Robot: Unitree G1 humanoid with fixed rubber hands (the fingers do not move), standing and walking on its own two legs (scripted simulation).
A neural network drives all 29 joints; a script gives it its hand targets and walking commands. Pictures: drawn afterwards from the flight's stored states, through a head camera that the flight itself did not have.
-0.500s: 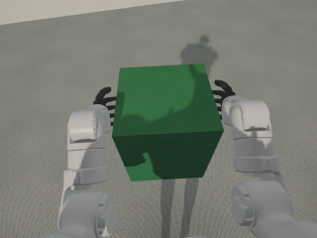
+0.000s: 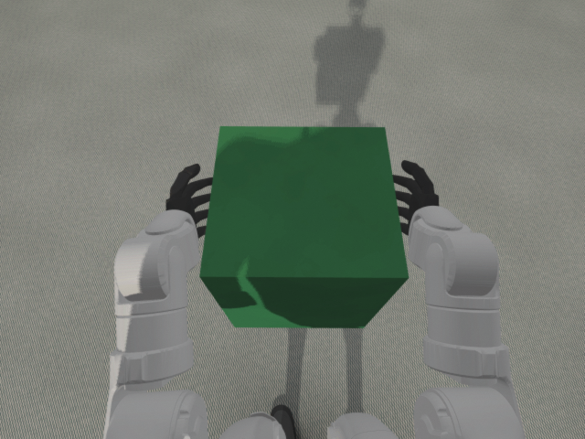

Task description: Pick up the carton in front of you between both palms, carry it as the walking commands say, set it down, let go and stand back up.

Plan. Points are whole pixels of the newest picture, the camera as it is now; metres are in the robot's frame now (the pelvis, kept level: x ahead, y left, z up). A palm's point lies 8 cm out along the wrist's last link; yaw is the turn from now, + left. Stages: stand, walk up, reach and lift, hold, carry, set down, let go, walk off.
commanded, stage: carry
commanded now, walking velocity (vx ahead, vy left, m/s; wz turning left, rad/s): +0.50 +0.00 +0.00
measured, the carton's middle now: (300, 239) +0.37 -0.01 +0.01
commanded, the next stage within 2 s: none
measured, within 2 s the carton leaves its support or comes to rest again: neither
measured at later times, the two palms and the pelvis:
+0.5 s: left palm (218, 113) +0.57 +0.10 +0.08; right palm (403, 93) +0.59 -0.20 +0.08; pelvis +0.32 -0.07 +0.02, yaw +3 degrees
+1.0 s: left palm (209, 4) +0.87 +0.13 +0.09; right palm out of the picture +0.86 -0.17 +0.10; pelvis +0.61 -0.01 +0.02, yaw -1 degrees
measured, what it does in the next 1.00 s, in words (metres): walks ahead: right foot, then left foot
